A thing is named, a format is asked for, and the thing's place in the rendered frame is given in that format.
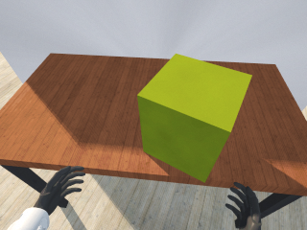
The robot left forearm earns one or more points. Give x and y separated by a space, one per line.
32 219

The table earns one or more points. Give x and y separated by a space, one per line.
82 110

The carton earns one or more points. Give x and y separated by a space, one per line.
187 112

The robot right hand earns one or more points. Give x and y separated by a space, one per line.
249 216

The robot left hand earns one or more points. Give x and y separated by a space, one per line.
57 188

